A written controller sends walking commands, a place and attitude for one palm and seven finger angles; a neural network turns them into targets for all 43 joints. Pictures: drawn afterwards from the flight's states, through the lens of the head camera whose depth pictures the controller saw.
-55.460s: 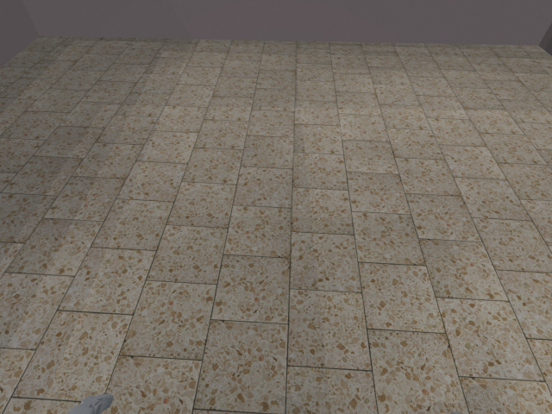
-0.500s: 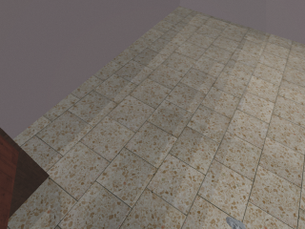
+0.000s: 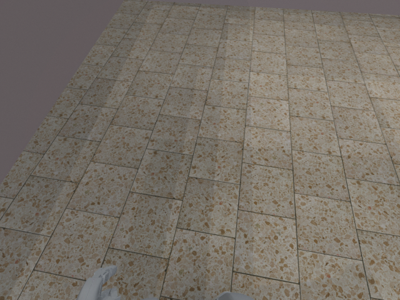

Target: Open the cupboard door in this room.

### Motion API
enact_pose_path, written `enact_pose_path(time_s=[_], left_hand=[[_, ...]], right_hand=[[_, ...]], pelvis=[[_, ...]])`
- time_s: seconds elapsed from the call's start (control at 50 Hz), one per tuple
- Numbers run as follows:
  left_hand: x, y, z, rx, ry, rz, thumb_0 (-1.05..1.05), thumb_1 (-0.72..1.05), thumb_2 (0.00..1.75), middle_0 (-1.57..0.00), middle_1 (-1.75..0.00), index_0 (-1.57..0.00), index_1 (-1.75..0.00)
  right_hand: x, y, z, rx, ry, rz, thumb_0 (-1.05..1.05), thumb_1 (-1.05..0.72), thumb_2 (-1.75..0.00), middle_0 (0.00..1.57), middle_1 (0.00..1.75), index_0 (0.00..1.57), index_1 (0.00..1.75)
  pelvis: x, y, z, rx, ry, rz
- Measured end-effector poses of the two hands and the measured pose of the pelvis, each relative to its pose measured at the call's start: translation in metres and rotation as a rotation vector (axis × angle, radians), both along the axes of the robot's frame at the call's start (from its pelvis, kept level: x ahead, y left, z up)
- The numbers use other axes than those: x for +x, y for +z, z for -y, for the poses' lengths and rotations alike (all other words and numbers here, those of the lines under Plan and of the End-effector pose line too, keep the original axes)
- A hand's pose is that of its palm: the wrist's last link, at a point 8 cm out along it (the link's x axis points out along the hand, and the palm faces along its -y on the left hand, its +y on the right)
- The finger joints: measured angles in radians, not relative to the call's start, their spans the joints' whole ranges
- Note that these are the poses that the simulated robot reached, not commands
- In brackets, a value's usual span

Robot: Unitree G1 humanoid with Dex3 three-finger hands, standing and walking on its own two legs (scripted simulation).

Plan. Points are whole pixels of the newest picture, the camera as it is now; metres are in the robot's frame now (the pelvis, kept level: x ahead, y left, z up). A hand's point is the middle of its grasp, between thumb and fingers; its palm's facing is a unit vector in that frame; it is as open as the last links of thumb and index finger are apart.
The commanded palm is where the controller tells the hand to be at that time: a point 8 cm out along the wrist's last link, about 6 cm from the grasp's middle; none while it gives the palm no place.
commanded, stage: walk to a spot facing it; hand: left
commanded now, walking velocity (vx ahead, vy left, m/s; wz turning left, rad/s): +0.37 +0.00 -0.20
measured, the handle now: out of the picture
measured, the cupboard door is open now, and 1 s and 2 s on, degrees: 46 46 46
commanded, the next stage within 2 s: turn to face it in 0.72 s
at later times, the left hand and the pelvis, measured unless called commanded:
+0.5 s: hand (129, 284) +0.17 +0.17 -0.17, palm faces +0.00 -0.99 -0.15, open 7.4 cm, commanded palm none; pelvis +0.27 +0.01 +0.00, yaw -7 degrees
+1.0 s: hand (174, 122) +0.67 +0.09 -0.16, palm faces -0.25 -0.95 -0.20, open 7.3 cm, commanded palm none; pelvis +0.52 -0.05 +0.00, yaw -13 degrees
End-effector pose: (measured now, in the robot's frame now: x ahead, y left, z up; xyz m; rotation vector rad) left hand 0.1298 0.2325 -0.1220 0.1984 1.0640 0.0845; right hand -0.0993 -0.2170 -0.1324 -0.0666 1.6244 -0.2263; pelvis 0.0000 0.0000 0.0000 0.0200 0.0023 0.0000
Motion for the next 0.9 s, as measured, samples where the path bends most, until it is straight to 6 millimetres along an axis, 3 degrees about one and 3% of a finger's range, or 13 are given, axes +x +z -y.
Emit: enact_pose_path(time_s=[0.06, 0.12, 0.2, 0.38, 0.46, 0.5, 0.54, 0.68, 0.76, 0.82, 0.9], left_hand=[[0.001, 0.006, 0.011, 0.005, 0.0, -0.087, 0.0, 0.91, 0.9, -0.2, -0.3, -0.2, -0.3], [0.008, 0.016, 0.003, 0.046, 0.034, -0.122, -0.02, 0.96, 0.9, -0.2, -0.3, -0.2, -0.3], [0.01, 0.021, -0.001, 0.066, 0.059, -0.2, -0.02, 0.95, 0.9, -0.2, -0.3, -0.2, -0.3], [0.006, 0.003, 0.013, 0.012, 0.137, -0.441, 0.0, 0.92, 0.9, -0.2, -0.3, -0.2, -0.3], [0.023, -0.01, 0.016, -0.028, 0.141, -0.557, 0.0, 0.91, 0.9, -0.2, -0.3, -0.2, -0.3], [0.046, -0.016, 0.014, -0.046, 0.127, -0.581, 0.0, 0.91, 0.9, -0.2, -0.3, -0.2, -0.3], [0.084, -0.018, 0.01, -0.053, 0.099, -0.553, 0.01, 0.91, 0.9, -0.2, -0.3, -0.2, -0.3], [0.259, -0.01, 0.005, -0.059, 0.004, -0.303, 0.01, 0.91, 0.9, -0.2, -0.3, -0.2, -0.3], [0.344, -0.005, 0.005, -0.025, -0.055, -0.235, 0.01, 0.94, 0.9, -0.2, -0.3, -0.2, -0.3], [0.403, -0.004, 0.016, -0.011, -0.114, -0.203, 0.01, 0.94, 0.9, -0.19, -0.3, -0.2, -0.3], [0.478, -0.007, 0.045, 0.006, -0.202, -0.154, 0.01, 0.93, 0.9, -0.19, -0.3, -0.2, -0.3]], right_hand=[[0.079, 0.004, 0.01, -0.008, 0.005, 0.151, 0.01, -0.91, -0.9, 0.2, 0.3, 0.19, 0.3], [0.153, 0.007, 0.017, -0.005, 0.025, 0.283, 0.01, -0.91, -0.9, 0.2, 0.3, 0.19, 0.3], [0.239, 0.009, 0.02, 0.0, 0.041, 0.398, 0.0, -0.91, -0.9, 0.2, 0.3, 0.19, 0.3], [0.4, 0.008, 0.011, 0.005, 0.113, 0.51, 0.0, -0.91, -0.9, 0.2, 0.3, 0.19, 0.3], [0.458, 0.005, 0.004, -0.027, 0.127, 0.549, 0.0, -0.91, -0.9, 0.2, 0.3, 0.19, 0.3], [0.47, 0.005, 0.004, -0.055, 0.112, 0.555, 0.0, -0.91, -0.9, 0.2, 0.3, 0.19, 0.3], [0.469, 0.008, 0.004, -0.072, 0.083, 0.525, 0.0, -0.91, -0.9, 0.2, 0.3, 0.2, 0.3], [0.43, 0.018, -0.006, -0.081, -0.019, 0.271, 0.0, -0.92, -0.9, 0.2, 0.3, 0.19, 0.3], [0.411, 0.021, -0.018, -0.057, -0.109, 0.154, 0.0, -0.92, -0.9, 0.2, 0.3, 0.19, 0.3], [0.406, 0.02, -0.027, -0.032, -0.17, 0.083, 0.01, -0.91, -0.9, 0.2, 0.3, 0.19, 0.3], [0.41, 0.015, -0.035, 0.011, -0.237, -0.005, 0.01, -0.91, -0.9, 0.2, 0.3, 0.19, 0.3]], pelvis=[[0.028, 0.013, 0.006, 0.01, -0.024, -0.013], [0.057, 0.021, 0.01, 0.018, -0.048, -0.028], [0.098, 0.023, 0.011, 0.018, -0.072, -0.031], [0.198, 0.011, 0.001, 0.002, -0.106, -0.032], [0.251, -0.002, -0.006, -0.017, -0.111, -0.024], [0.274, -0.005, -0.01, -0.019, -0.126, -0.018], [0.296, -0.001, -0.013, -0.015, -0.142, -0.006], [0.365, 0.019, -0.015, -0.031, -0.174, 0.0], [0.404, 0.02, -0.006, -0.039, -0.21, -0.003], [0.432, 0.018, 0.003, -0.038, -0.237, -0.01], [0.47, 0.01, 0.021, -0.03, -0.254, -0.021]])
